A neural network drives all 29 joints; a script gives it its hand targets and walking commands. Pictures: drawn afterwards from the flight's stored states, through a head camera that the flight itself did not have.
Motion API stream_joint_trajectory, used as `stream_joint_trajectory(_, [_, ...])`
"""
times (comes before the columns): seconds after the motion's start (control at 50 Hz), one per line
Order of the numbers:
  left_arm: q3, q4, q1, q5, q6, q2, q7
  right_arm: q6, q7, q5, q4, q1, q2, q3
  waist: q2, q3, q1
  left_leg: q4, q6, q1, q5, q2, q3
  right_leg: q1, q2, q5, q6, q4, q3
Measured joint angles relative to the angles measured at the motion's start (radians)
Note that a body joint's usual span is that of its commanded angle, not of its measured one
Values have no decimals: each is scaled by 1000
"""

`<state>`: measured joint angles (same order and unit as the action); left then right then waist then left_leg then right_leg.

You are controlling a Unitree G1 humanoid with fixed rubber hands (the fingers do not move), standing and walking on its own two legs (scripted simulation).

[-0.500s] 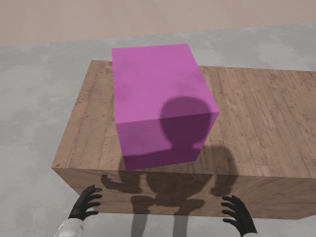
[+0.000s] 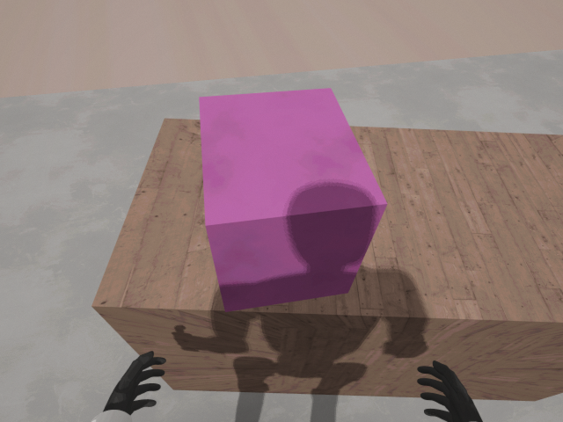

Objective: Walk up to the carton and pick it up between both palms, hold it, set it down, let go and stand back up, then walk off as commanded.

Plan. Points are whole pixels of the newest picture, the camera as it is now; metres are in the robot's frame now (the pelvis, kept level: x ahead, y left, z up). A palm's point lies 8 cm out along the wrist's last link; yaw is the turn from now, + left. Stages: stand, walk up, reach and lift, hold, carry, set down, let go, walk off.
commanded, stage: stand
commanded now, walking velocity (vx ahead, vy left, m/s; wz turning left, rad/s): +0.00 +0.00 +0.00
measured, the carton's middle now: (277, 200) +0.44 +0.06 +0.03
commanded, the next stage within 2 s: none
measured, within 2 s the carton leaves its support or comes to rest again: neither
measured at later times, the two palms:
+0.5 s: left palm out of the picture +0.07 +0.28 -0.11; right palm out of the picture +0.15 -0.26 -0.08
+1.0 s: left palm out of the picture +0.04 +0.29 -0.11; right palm out of the picture +0.12 -0.26 -0.08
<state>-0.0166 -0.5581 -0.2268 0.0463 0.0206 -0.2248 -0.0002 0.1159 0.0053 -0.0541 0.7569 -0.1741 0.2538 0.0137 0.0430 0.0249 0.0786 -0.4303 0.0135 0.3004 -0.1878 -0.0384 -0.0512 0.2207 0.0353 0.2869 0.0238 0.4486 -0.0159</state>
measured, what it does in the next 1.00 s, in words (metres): stands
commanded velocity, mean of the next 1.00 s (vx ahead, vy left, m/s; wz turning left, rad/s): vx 0.00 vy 0.00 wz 0.00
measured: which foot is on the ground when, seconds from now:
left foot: down 0.00-1.00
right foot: down 0.00-1.00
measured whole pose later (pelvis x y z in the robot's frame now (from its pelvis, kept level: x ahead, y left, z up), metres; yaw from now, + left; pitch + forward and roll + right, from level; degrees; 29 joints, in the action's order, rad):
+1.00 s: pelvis -0.03 +0.01 +0.00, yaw +0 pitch +1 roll +0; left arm -0.02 -0.91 -0.23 0.05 -0.04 -0.29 0.00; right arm 0.05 0.01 -0.05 0.82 -0.17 0.33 0.01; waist 0.00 0.08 0.08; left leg -0.44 0.01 0.30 -0.15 -0.04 -0.05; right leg 0.22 0.03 0.24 0.02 0.45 -0.02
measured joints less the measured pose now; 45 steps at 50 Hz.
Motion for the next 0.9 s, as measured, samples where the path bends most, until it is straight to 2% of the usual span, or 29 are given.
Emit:
stream_joint_trajectory(0.12, [0, -127, 0, 0, -21, -42, 0, -36, 0, 2, 0, 0, 67, 0, -5, 22, 0, -8, 0, 0, -3, 0, 0, -4, 0, -1, 0, 0, 0])
stream_joint_trajectory(0.26, [0, -206, 0, 0, -45, -63, 0, -60, 0, 6, 0, 0, 81, 0, -10, 40, 0, -11, 0, 0, -1, 0, 0, -5, 0, -6, 0, 0, 0])
stream_joint_trajectory(0.56, [0, -292, 1, 0, -61, -63, 1, -68, 0, 6, 1, 0, 80, 0, -33, 49, 0, -11, 0, 0, 16, 0, 0, -5, -1, -22, 0, 0, 0])
stream_joint_trajectory(0.9, [0, -336, 1, 0, -65, -64, 2, -68, 0, 6, 47, 0, 81, 0, -45, 51, 0, -11, -1, 0, 33, 0, 0, -5, -1, -40, 0, 0, 0])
